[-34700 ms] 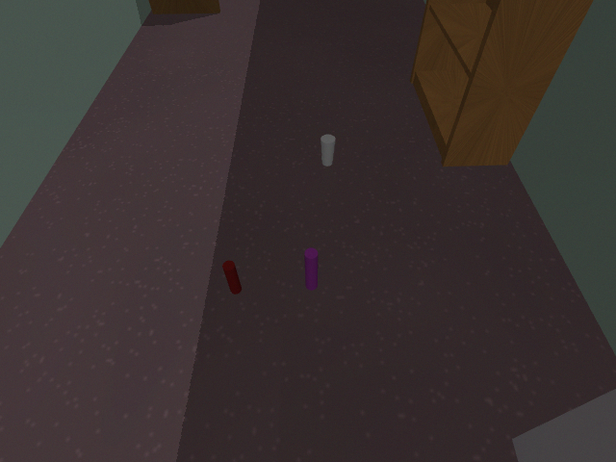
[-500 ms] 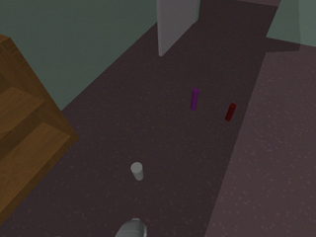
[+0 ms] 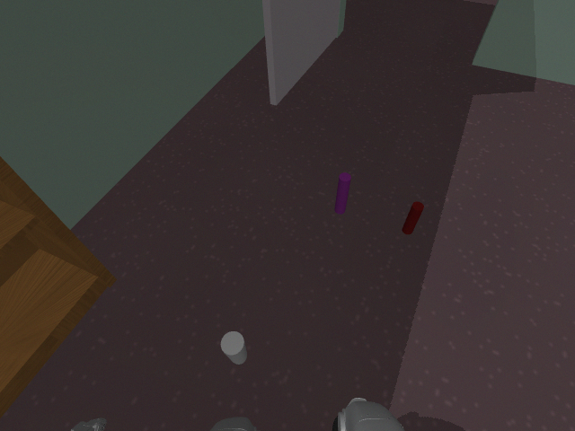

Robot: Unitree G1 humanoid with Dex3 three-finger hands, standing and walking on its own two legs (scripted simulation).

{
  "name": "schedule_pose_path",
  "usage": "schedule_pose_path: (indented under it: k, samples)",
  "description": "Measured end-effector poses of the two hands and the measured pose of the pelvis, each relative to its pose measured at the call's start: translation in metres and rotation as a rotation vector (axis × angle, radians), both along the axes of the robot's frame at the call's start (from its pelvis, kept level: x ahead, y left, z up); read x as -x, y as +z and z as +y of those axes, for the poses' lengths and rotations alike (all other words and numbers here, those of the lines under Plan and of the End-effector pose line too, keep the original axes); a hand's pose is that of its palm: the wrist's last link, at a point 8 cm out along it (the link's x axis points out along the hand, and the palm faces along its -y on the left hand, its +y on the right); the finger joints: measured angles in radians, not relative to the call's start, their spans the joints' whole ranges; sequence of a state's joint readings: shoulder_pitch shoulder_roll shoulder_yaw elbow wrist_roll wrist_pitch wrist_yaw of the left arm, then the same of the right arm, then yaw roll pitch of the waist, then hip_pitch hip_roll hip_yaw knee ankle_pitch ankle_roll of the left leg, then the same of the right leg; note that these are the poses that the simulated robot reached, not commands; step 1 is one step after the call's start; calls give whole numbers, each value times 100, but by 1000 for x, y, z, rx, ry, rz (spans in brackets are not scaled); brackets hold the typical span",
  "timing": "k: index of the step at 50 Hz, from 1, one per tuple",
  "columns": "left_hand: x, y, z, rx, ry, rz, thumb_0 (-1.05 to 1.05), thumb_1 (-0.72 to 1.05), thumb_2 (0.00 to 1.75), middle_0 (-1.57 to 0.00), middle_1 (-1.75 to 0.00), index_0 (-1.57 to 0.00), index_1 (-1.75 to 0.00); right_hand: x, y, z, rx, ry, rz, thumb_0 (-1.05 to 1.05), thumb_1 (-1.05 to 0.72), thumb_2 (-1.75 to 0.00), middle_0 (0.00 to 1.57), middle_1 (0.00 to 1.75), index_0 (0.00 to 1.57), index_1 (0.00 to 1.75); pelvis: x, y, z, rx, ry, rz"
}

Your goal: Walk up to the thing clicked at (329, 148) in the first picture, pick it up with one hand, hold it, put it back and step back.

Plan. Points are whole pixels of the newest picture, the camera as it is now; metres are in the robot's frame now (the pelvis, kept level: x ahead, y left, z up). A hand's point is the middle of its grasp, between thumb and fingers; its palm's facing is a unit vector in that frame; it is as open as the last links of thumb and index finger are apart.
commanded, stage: walk up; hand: left
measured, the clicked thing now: (235, 349) +0.40 +0.20 -0.67
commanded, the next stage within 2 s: stand in 1.56 s
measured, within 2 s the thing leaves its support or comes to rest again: neither
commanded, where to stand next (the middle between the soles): +0.08 +0.00 m, yaw +1 degrees
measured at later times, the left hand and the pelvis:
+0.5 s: hand out of the picture +0.12 +0.28 -0.14, palm faces +0.00 -0.94 -0.33, open 7.4 cm; pelvis +0.05 +0.02 +0.02, yaw +1 degrees
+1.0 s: hand (127, 420) +0.15 +0.26 -0.12, palm faces +0.01 -0.94 -0.34, open 7.4 cm; pelvis +0.07 +0.01 +0.04, yaw +1 degrees
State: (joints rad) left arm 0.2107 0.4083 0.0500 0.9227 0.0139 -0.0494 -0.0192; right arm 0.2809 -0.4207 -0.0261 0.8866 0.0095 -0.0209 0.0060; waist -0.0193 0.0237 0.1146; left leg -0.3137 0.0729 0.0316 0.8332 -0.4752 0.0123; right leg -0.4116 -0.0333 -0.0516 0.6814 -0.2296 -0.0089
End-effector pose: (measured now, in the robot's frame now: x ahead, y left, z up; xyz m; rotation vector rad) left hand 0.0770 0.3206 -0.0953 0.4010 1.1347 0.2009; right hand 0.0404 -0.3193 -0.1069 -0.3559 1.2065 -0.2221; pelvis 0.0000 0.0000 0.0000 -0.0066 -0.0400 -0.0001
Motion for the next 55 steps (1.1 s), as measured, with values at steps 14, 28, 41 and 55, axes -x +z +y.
schedule_pose_path:
  k: [14,28,41,55]
  samples:
    - [-24,-10,5,52,54,14,1,90,90,-21,-30,-21,-30,-60,6,26,-1,43,-27,0,-90,-90,20,30,20,30,-32,5,17,-7,12,0]
    - [-35,-3,-1,81,88,78,1,90,90,-21,-30,-20,-30,-114,23,40,-33,56,-49,1,-90,-90,20,30,20,30,-54,25,16,1,18,-1]
    - [-54,13,-9,67,93,73,1,90,90,-21,-30,-20,-30,-133,24,36,-59,37,-48,0,-90,-90,20,30,20,30,-64,34,11,-6,21,4]
    - [-69,14,-19,77,80,67,1,90,90,-21,-30,-20,-30,-104,20,27,-53,-14,23,0,-90,-90,20,30,20,30,-69,36,6,-7,18,3]
